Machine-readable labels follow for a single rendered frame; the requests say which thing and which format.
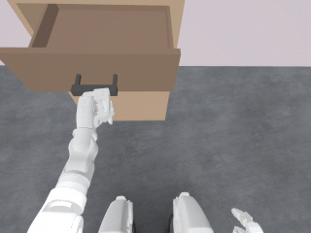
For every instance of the drawer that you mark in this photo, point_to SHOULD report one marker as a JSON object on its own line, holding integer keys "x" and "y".
{"x": 98, "y": 41}

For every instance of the robot left hand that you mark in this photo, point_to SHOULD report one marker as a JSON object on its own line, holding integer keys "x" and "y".
{"x": 87, "y": 109}

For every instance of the robot left thigh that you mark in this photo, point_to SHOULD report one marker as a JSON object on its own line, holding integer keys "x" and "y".
{"x": 118, "y": 216}

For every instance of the robot left upper arm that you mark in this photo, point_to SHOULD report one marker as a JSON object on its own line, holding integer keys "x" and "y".
{"x": 58, "y": 222}

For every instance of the cabinet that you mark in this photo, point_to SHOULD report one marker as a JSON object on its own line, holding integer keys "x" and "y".
{"x": 128, "y": 105}

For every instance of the left robot forearm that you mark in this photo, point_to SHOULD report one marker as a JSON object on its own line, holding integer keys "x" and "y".
{"x": 69, "y": 194}

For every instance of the handle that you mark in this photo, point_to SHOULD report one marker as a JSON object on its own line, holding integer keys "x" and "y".
{"x": 78, "y": 89}

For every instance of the right robot shin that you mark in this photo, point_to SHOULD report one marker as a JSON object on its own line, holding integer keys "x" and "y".
{"x": 177, "y": 227}

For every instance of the robot right hand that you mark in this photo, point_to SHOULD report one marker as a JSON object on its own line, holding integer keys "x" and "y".
{"x": 247, "y": 221}

